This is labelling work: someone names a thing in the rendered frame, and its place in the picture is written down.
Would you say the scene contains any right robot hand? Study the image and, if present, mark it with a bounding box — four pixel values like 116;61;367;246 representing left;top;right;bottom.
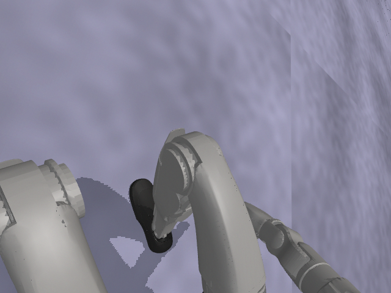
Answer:
245;202;273;239

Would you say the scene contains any right robot foot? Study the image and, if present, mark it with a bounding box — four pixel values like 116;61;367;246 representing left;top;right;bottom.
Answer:
130;178;173;253

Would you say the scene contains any right robot arm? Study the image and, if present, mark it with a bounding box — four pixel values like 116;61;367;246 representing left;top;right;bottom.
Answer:
259;219;361;293

